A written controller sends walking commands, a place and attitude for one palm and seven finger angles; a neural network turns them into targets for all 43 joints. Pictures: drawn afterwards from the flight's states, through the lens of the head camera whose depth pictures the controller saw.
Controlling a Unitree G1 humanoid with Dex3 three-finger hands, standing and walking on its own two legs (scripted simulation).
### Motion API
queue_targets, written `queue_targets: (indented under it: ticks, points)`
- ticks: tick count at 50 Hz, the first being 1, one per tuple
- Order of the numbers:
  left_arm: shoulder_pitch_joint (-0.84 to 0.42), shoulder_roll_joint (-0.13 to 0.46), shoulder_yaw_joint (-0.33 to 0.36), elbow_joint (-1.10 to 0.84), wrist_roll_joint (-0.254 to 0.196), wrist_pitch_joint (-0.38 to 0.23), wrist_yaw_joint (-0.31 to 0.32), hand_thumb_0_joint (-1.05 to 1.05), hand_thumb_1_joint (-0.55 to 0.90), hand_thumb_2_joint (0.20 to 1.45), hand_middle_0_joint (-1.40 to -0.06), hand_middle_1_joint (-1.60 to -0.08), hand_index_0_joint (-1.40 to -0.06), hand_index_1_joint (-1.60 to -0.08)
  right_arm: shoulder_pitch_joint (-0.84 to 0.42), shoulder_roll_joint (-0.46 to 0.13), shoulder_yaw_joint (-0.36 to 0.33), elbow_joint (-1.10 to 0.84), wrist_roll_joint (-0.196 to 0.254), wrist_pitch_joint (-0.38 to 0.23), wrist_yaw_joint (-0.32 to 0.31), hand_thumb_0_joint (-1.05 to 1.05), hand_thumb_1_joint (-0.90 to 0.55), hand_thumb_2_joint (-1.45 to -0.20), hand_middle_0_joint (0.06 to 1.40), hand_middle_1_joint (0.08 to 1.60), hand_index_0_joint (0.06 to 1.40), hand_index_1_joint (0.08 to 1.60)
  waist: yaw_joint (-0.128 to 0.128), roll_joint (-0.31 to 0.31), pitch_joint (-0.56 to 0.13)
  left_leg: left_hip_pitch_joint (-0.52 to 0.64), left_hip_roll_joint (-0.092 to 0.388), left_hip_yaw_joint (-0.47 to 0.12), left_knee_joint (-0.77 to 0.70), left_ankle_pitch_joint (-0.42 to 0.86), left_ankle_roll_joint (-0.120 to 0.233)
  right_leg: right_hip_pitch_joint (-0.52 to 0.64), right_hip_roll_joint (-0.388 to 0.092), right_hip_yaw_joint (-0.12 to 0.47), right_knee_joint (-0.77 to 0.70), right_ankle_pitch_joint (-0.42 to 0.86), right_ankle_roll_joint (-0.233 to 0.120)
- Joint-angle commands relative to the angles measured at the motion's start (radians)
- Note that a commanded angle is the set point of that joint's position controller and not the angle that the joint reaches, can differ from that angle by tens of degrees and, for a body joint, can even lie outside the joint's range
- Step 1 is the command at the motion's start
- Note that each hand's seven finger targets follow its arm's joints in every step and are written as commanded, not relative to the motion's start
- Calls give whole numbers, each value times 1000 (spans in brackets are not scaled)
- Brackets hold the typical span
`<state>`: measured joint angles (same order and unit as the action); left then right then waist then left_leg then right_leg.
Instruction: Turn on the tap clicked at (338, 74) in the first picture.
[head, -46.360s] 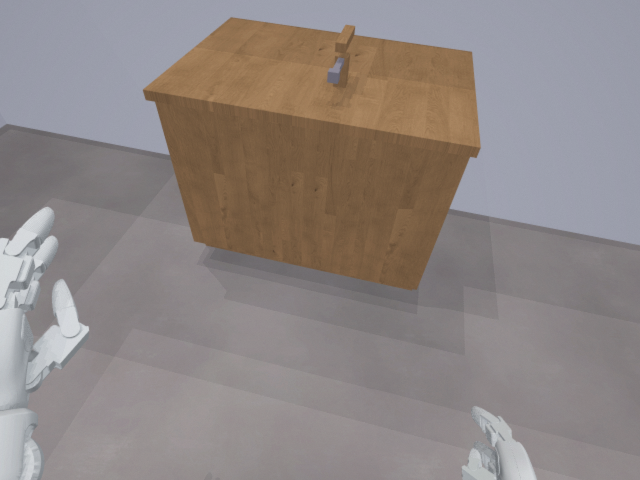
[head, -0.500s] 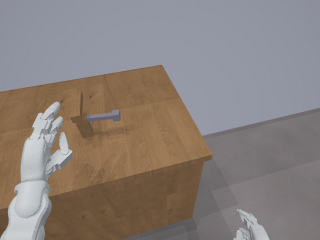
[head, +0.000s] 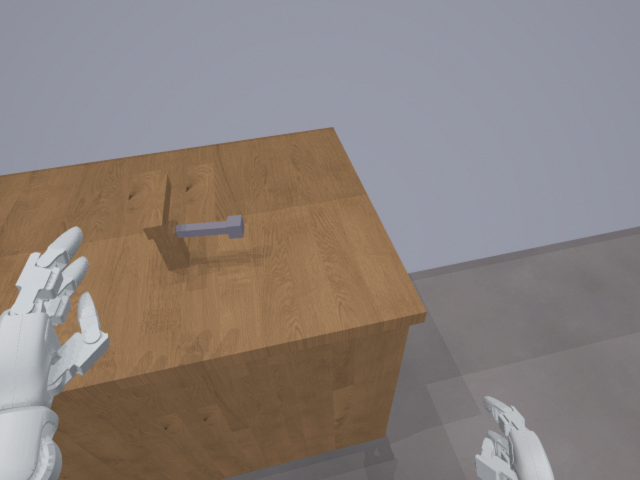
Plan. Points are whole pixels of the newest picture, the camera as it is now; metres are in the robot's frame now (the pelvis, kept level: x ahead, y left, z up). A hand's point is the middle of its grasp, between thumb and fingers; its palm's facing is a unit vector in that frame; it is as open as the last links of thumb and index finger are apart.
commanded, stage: draw the hand back beside the body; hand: left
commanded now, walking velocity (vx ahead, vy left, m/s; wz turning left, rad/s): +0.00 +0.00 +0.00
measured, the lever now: (235, 226) +0.49 +0.22 +0.03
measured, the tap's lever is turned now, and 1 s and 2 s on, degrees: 82 82 82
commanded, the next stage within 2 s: step back with the hand held close in 0.06 s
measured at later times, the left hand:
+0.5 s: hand (115, 350) +0.20 +0.24 +0.13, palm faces +0.23 -0.89 -0.40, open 7.4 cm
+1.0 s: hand (11, 429) +0.11 +0.28 +0.14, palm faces +0.35 -0.87 -0.36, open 7.4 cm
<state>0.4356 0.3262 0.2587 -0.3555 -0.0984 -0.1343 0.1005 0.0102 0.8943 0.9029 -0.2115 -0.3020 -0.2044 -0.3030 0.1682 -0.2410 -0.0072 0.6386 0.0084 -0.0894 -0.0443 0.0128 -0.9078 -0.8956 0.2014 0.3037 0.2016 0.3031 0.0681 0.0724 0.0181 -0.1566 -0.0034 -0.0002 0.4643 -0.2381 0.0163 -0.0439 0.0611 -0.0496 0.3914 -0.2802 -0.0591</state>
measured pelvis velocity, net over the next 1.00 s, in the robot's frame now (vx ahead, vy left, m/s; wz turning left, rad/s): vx -0.10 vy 0.05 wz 0.00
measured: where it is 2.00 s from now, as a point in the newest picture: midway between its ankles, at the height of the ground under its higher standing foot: outside the picture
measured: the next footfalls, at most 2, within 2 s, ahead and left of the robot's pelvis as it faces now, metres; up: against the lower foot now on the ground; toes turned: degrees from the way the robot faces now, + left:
right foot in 1.34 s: -0.18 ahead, -0.07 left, +0.00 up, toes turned -1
left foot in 1.56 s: -0.16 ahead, +0.23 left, +0.00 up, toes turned -2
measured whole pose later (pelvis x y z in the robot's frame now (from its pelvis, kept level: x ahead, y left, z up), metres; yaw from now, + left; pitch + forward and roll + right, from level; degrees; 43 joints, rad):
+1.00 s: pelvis -0.10 +0.05 -0.01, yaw +0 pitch +0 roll -3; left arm 0.46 0.35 0.29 -0.50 -0.05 -0.16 0.12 0.01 0.89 0.90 -0.21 -0.30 -0.21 -0.30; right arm 0.18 -0.20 0.02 0.59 0.01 -0.07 -0.06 0.01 -0.90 -0.89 0.21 0.30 0.21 0.30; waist 0.02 0.04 0.04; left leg -0.46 -0.01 0.03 0.57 -0.20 0.04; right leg -0.28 0.06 0.00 0.51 -0.24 -0.01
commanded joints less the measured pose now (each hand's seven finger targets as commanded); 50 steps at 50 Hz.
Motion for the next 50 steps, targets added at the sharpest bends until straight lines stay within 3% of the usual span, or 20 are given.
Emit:
queue_targets:
  ticks: [1, 4, 8, 9, 10, 11, 14, 17, 19, 22, 25, 27, 29, 34, 36, 41, 42, 46, 48, 50]
  points:
    - [-119, 199, 114, -253, 5, -68, 14, 0, 900, 900, -200, -300, -200, -300, -123, -96, -32, -169, 1, -57, -7, 0, -900, -900, 200, 300, 200, 300, -6, -42, -101, 109, 16, -21, -31, 173, 35, -88, -73, 62, -73, 275, 32]
    - [-110, 202, 118, -276, 10, -66, 20, 0, 900, 900, -200, -300, -200, -300, -119, -91, -25, -166, 1, -60, -4, 0, -900, -900, 200, 300, 200, 300, -7, 21, -104, 116, 16, -23, -30, 199, 28, -83, -73, 59, -66, 293, 27]
    - [-77, 189, 119, -233, 1, -53, 15, 0, 900, 900, -200, -300, -200, -300, -121, -87, -26, -164, 2, -52, -6, 0, -900, -900, 200, 300, 200, 300, -12, -35, -61, 91, 21, -18, -29, 194, 31, -89, -72, 56, -67, 305, 31]
    - [-137, 216, 137, -241, 1, -55, 15, 0, 900, 900, -200, -300, -200, -300, -126, -93, -27, -164, 2, -50, -6, 0, -900, -900, 200, 300, 200, 300, -10, -51, -71, 90, 19, -19, -28, 188, 32, -92, -74, 60, -72, 303, 33]
    - [-319, 362, 290, -325, 5, -93, 20, 0, 900, 900, -200, -300, -200, -300, -124, -93, -21, -201, 12, -36, -12, 0, -900, -900, 200, 300, 200, 300, -18, -62, -7, 54, 44, -42, 36, 156, 49, -177, -140, 200, -112, 483, 55]
    - [-224, 284, 235, -203, 10, -98, 8, 0, 900, 900, -200, -300, -200, -300, -118, -82, -19, -163, 2, -25, -17, 0, -900, -900, 200, 300, 200, 300, -35, -133, -26, 42, 44, -48, 64, 164, 49, -158, -175, 189, -88, 595, 54]
    - [-82, 179, 152, -112, 21, -79, -15, 0, 900, 900, -200, -300, -200, -300, -102, -95, -30, -191, 8, 3, -15, 0, -900, -900, 200, 300, 200, 300, -39, -143, -104, 60, 59, -33, 68, 286, 51, -125, -184, 159, -19, 721, 84]
    - [-11, 146, 117, -177, 20, -72, -19, 0, 900, 900, -200, -300, -200, -300, -101, -103, -37, -224, 15, 24, -11, 0, -900, -900, 200, 300, 200, 300, -34, -34, -183, 115, 93, -39, 40, 414, 59, -142, -159, 123, 26, 615, 100]
    - [19, 173, 133, -247, 23, -68, -10, 0, 900, 900, -200, -300, -200, -300, -104, -102, -36, -244, 16, 35, -11, 0, -900, -900, 200, 300, 200, 300, -29, -29, -204, 94, 110, -58, 32, 425, 56, -148, -147, 117, 28, 507, 88]
    - [10, 280, 220, -348, 27, -79, 9, 0, 900, 900, -200, -300, -200, -300, -116, -104, -37, -259, 13, 43, -20, 0, -900, -900, 200, 300, 200, 300, -26, -59, -201, 31, 109, -76, 26, 362, 47, -150, -163, 141, 20, 452, 57]
    - [29, 289, 243, -370, 23, -92, 24, 0, 900, 900, -200, -300, -200, -300, -107, -93, -39, -263, 13, 38, -28, 0, -900, -900, 200, 300, 200, 300, -34, -66, -179, -28, 107, -90, 34, 263, 40, -179, -173, 164, 16, 378, 37]
    - [31, 308, 265, -398, 23, -102, 32, 0, 900, 900, -200, -300, -200, -300, -102, -102, -44, -258, 12, 32, -31, 0, -900, -900, 200, 300, 200, 300, -37, 5, -182, -50, 115, -113, 11, 224, 39, -184, -168, 160, 32, 326, 28]
    - [48, 267, 238, -378, 23, -105, 35, 0, 900, 900, -200, -300, -200, -300, -95, -104, -44, -257, 12, 21, -31, 0, -900, -900, 200, 300, 200, 300, -40, 53, -168, -86, 135, -141, -41, 127, 42, -191, -129, 129, 53, 202, 39]
    - [28, 201, 195, -327, 49, -103, 35, 0, 900, 900, -200, -300, -200, -300, -78, -127, -45, -248, 5, -18, -35, 0, -900, -900, 200, 300, 200, 300, -49, 141, -108, -284, 210, -273, -266, -380, 78, -138, -36, 76, 200, -41, 69]
    - [9, 191, 190, -299, 61, -95, 37, 0, 900, 900, -200, -300, -200, -300, -70, -123, -44, -237, 4, -29, -37, 0, -900, -900, 200, 300, 200, 300, -47, 89, -96, -352, 231, -295, -298, -444, 93, -104, -27, 75, 257, -50, 75]
    - [-32, 195, 174, -280, 62, -87, 30, 0, 900, 900, -200, -300, -200, -300, -71, -117, -35, -220, 3, -33, -37, 0, -900, -900, 200, 300, 200, 300, -46, -68, -79, -283, 184, -243, -194, -346, 79, -158, -57, 115, 76, 23, 56]
    - [-66, 226, 193, -307, 66, -92, 31, 0, 900, 900, -200, -300, -200, -300, -83, -122, -35, -217, -3, -32, -39, 0, -900, -900, 200, 300, 200, 300, -52, -43, -85, -278, 164, -214, -169, -327, 76, -161, -78, 148, 61, 54, 47]
    - [-70, 213, 163, -358, 46, -98, 39, 0, 900, 900, -200, -300, -200, -300, -68, -99, -43, -210, 7, -35, -30, 0, -900, -900, 200, 300, 200, 300, -61, -148, -148, -84, 78, -116, 83, -124, 26, -320, -205, 258, -42, 104, -28]
    - [-43, 221, 173, -387, 41, -99, 47, 0, 900, 900, -200, -300, -200, -300, -63, -86, -40, -206, 6, -30, -27, 0, -900, -900, 200, 300, 200, 300, -69, -129, -171, -64, 66, -97, 153, -52, 13, -327, -247, 270, -36, 179, -52]
    - [-30, 236, 193, -413, 37, -107, 53, 0, 900, 900, -200, -300, -200, -300, -72, -87, -41, -212, 9, -28, -24, 0, -900, -900, 200, 300, 200, 300, -69, -79, -170, -79, 81, -119, 142, 43, 15, -326, -237, 246, 18, 261, -44]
